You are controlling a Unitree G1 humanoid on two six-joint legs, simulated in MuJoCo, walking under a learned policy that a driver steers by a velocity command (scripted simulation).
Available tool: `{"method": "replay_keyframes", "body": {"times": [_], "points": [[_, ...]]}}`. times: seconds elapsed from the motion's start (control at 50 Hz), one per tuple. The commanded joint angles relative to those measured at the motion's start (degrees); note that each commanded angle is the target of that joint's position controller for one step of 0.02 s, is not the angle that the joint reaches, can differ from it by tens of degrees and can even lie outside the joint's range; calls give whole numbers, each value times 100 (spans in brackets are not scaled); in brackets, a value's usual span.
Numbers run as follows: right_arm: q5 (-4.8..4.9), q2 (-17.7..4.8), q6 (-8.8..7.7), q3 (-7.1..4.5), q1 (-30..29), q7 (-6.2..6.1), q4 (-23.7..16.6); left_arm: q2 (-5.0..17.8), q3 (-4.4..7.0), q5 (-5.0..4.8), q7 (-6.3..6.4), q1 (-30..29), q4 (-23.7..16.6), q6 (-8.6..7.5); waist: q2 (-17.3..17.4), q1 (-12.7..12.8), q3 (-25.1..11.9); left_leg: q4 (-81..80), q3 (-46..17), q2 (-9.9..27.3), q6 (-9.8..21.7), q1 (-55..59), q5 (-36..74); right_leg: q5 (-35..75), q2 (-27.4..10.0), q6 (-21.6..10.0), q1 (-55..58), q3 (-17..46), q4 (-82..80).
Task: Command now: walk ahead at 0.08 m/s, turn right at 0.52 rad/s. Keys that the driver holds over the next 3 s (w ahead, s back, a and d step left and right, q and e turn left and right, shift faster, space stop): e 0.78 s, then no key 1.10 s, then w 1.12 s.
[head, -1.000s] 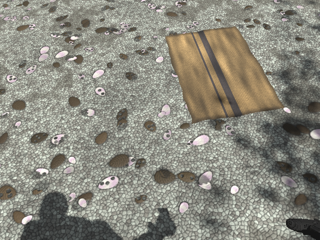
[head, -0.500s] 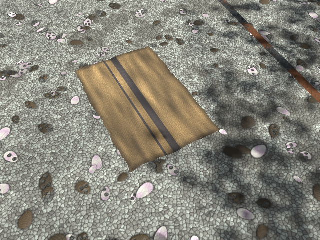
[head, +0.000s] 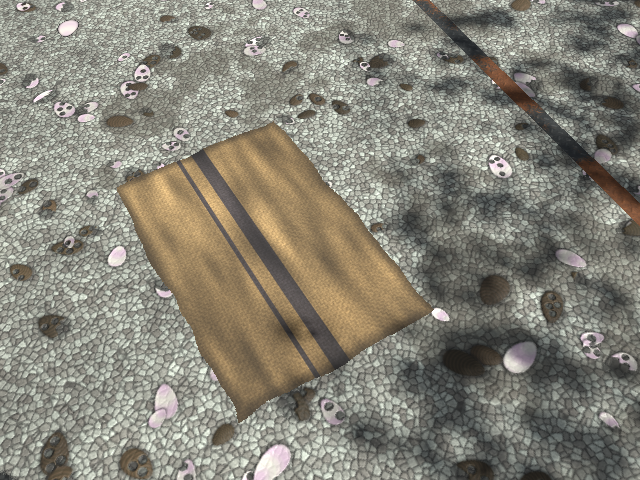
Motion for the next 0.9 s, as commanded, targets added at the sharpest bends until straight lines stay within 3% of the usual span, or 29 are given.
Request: {"method": "replay_keyframes", "body": {"times": [0.02, 0.08, 0.12, 0.14, 0.16, 0.18, 0.2, 0.22, 0.24, 0.26, 0.3, 0.34, 0.4, 0.46, 0.52, 0.54, 0.56, 0.58, 0.6, 0.62, 0.64, 0.66, 0.68, 0.72, 0.82, 0.9], "points": [[38, -504, -56, -132, -52, 10, -358, 994, 248, -11, 94, -162, -417, 29, -799, -163, -660, -462, -8, -183, -26, 482, 11, 650, -1406, -837, 407, 1601, -497], [67, -583, -162, -161, 1, 58, -385, 970, 246, -22, 113, -196, -486, 116, -914, -209, -703, -1066, -14, -300, 37, 858, -294, 1189, -1375, -787, 662, 2000, -146], [77, -626, -238, -201, 391, 96, -277, 884, 213, -95, 138, -407, -591, 171, -900, -474, -741, -2296, 89, -215, 198, 1611, 550, 1281, -1120, -516, 640, 2050, 237], [18, -863, -246, -263, 549, 81, -260, 677, 146, -68, 150, -288, -642, 188, -606, -424, -932, -2499, -258, 429, 431, 2363, 1191, 514, -866, -250, 259, 1842, 709], [-80, -1227, -184, -323, 350, 21, -374, 323, 61, 0, 144, 34, -679, 184, 713, -95, -989, -2468, -1325, 1608, 1010, 3026, 2775, -1558, -155, 93, -623, 912, 1882], [-235, -1184, -127, -331, 520, 49, -327, 656, 156, -27, 132, 132, -777, 134, 1532, -125, -946, -2520, -2341, 2331, 1941, 3067, 3698, -3154, 242, 386, -1530, 302, 2981], [-142, -906, -124, -264, 412, 63, -416, 1073, 278, 17, 115, 367, -640, 125, 990, -125, -915, -2443, -2053, 2334, 2064, 3050, 3696, -2909, -119, 606, -1662, 374, 3892], [-91, -662, -114, -211, 247, 60, -462, 1161, 349, -32, 113, 351, -528, 171, 666, -111, -818, -2320, -1387, 1911, 1797, 3003, 3464, -2522, -221, 740, -1724, 317, 4240], [-43, -597, -84, -195, 98, 55, -494, 1034, 349, -57, 145, 356, -461, 257, 526, -62, -731, -2282, -940, 1585, 1563, 2958, 3049, -2241, -301, 858, -1791, 235, 4399], [6, -594, -57, -188, 37, 45, -492, 929, 323, -54, 146, 268, -510, 321, 585, -106, -614, -2307, -731, 1522, 1540, 2855, 2995, -1996, -368, 953, -1877, 166, 4502], [-28, -674, 10, -210, 104, 13, -444, 643, 234, -96, 97, 8, -680, 358, 749, -202, -501, -2481, -251, 1309, 1584, 2670, 2919, -1667, -435, 1050, -1742, -178, 4167], [-46, -772, 63, -255, 254, -30, -398, 516, 176, -103, 64, -295, -882, 343, 881, -368, -582, -2554, -100, 1401, 1682, 2909, 2858, -1528, -568, 1085, -1698, -331, 3624], [-13, -961, 107, -328, 207, -20, -401, 456, 123, -67, -20, -451, -1047, 333, 932, -438, -729, -2572, 194, 1522, 1690, 2826, 2728, -1372, -736, 992, -1061, -527, 2741], [62, -1088, 110, -379, 207, 51, -373, 568, 159, -57, -108, -448, -1122, 373, 979, -441, -687, -2515, 341, 1643, 1631, 2724, 2422, -1250, -717, 815, -559, -761, 2006], [212, -1126, 101, -403, 105, 76, -322, 598, 229, -54, -194, -126, -1057, 411, 889, -182, -625, -2043, 556, 1634, 1275, 2481, 1841, -453, -589, 441, 221, -975, 662], [220, -948, 88, -364, 337, 92, -214, 704, 293, -42, -165, 89, -974, 411, 618, -128, -668, -1574, 804, 1449, 940, 2094, 1315, 67, -504, 238, 857, -860, 167], [51, -637, 79, -283, 602, 135, -179, 1174, 437, -55, -81, 302, -982, 396, -611, -179, -726, -273, 1384, 939, 387, 1056, -53, 1652, -1309, -129, 1783, 360, -229], [-170, -390, 63, -176, 343, 125, -547, 1767, 504, 53, -36, 229, -1185, 347, -2036, -226, -686, 1184, 1377, 74, -56, -534, -2575, 3091, -2741, -1275, 2051, 2357, -211], [-62, -664, 42, -265, -139, 70, -640, 1482, 439, 217, -95, 401, -1171, 196, -1351, 219, -1030, 2126, 469, 39, -15, -549, -2658, 2604, -2807, -1714, 1685, 2449, -378], [64, -774, 58, -313, -160, 51, -641, 1316, 371, 202, -99, 152, -1130, 86, -1103, 27, -787, 2331, 308, 148, 94, -585, -2181, 2118, -2447, -1430, 1494, 1912, -429], [70, -796, 79, -347, 4, 9, -523, 1160, 342, 96, -67, -195, -1138, 44, -877, -149, -623, 2195, 259, 230, 136, -579, -1666, 1605, -2103, -1072, 1339, 1530, -415], [17, -852, 99, -377, 64, -35, -461, 1006, 280, 6, -36, -417, -1171, 49, -840, -219, -554, 2056, 224, 255, 119, -548, -1337, 1497, -1953, -883, 1237, 1386, -406], [-15, -847, 105, -388, 145, -37, -443, 958, 237, -5, 1, -511, -1195, 65, -891, -295, -576, 2126, 258, 171, 75, -306, -1075, 1699, -1821, -850, 1031, 1262, -410], [18, -739, 86, -377, 295, -2, -450, 909, 209, 33, 47, -484, -1226, 85, -884, -348, -726, 2048, 279, 29, 13, -90, -746, 1744, -1692, -884, 999, 1193, -414], [41, -563, 72, -298, 142, 44, -549, 953, 218, 30, 108, -399, -1215, 123, -922, -213, -682, 695, 222, -46, -98, 94, -557, 1124, -1626, -888, 1143, 1419, -340], [74, -555, 50, -266, 117, 109, -603, 938, 178, 85, 50, -420, -1162, 159, -980, -97, -596, 38, 301, -40, -45, 771, -743, 982, -1632, -933, 742, 1604, -250]]}}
